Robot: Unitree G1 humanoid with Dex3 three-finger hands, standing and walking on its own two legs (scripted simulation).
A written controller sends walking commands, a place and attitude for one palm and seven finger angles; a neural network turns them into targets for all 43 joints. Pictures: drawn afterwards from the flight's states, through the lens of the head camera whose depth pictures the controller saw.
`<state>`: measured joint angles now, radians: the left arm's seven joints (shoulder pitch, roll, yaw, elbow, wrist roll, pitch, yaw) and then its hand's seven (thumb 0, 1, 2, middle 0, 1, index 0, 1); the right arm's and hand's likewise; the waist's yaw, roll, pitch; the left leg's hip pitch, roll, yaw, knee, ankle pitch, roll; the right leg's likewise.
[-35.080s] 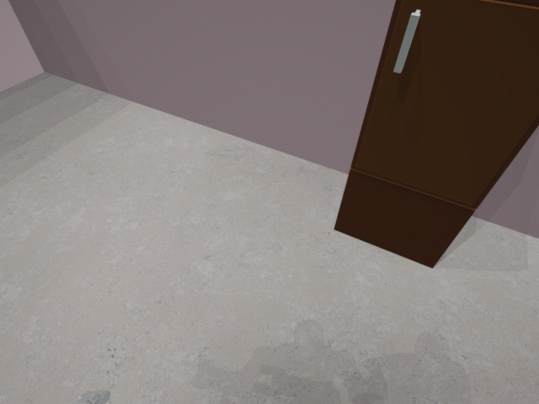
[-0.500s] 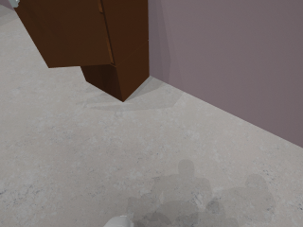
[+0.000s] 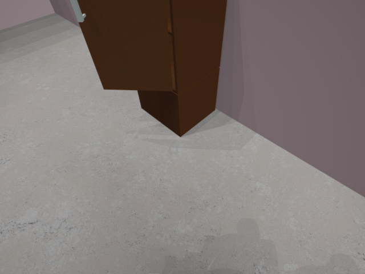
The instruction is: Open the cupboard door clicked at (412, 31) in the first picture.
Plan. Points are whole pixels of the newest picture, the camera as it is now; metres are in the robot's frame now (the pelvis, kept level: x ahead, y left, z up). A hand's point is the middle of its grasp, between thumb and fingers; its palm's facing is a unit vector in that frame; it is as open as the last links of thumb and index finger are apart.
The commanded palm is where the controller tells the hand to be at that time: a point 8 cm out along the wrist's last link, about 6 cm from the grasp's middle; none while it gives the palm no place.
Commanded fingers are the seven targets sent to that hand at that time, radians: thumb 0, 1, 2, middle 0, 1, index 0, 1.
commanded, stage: take the last steps up to it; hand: left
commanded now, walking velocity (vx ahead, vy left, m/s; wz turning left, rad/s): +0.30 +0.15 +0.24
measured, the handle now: (76, 1) +1.08 +0.53 +0.15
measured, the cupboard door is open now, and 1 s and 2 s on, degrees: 40 40 40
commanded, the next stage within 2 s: come to a stop and stand still in 1.26 s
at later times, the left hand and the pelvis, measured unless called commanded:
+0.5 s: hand out of the picture +0.14 +0.31 -0.17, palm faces +0.17 -0.96 -0.20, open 7.4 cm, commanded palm none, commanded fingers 0.00 0.90 0.90 -0.20 -0.30 -0.20 -0.30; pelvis +0.15 +0.11 +0.00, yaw +6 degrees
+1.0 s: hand (89, 179) +0.40 +0.34 -0.14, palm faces +0.21 -0.95 -0.22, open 7.2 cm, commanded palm none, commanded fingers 0.00 0.90 0.90 -0.20 -0.30 -0.20 -0.30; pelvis +0.35 +0.15 +0.01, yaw +8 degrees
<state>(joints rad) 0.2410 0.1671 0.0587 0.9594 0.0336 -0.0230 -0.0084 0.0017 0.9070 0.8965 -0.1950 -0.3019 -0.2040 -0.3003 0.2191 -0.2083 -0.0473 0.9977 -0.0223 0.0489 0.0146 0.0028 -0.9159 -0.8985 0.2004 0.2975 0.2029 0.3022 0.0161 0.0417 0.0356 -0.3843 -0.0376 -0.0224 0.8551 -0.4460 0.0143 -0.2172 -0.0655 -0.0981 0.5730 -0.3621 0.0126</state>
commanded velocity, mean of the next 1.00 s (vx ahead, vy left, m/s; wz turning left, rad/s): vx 0.30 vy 0.15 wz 0.06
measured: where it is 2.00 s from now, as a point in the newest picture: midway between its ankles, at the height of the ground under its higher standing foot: (142, 211)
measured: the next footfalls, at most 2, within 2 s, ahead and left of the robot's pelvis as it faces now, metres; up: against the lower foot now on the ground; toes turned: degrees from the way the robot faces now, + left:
left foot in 0.34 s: +0.22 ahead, +0.20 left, +0.00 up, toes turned +13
right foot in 0.84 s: +0.41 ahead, +0.04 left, +0.00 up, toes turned -2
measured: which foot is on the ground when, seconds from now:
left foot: up 0.00-0.32, down 0.34-0.84, up 0.86-1.00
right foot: down 0.00-0.34, up 0.36-0.82, down 0.84-1.00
